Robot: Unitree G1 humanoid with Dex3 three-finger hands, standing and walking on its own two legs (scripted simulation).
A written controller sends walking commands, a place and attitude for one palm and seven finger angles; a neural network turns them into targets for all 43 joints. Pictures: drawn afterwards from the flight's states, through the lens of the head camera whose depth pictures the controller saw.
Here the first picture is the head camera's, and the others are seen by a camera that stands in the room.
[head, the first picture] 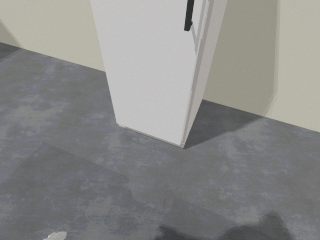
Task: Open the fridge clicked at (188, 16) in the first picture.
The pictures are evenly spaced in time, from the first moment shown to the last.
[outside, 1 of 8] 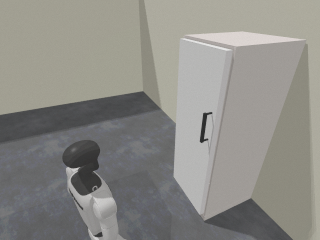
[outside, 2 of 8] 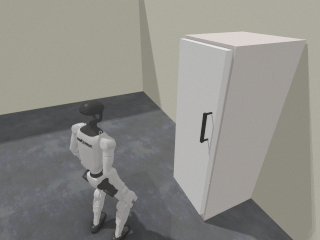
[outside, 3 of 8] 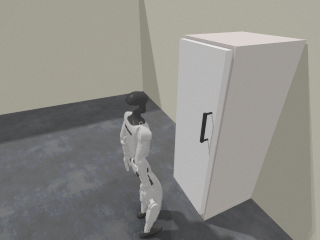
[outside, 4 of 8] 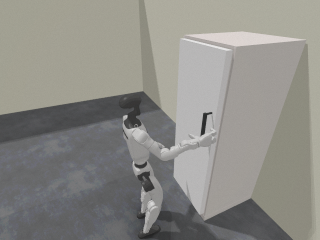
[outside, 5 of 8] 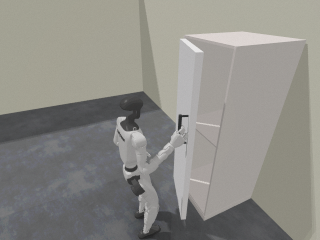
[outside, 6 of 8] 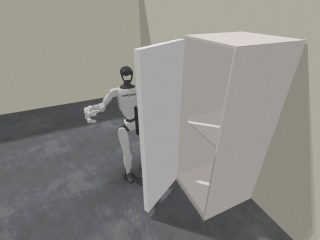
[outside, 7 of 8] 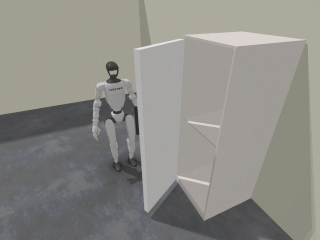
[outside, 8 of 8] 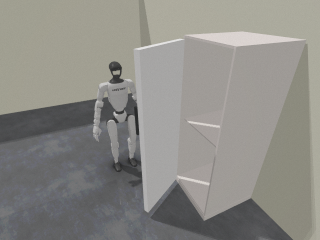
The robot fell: no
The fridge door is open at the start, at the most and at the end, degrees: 0 60 60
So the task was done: yes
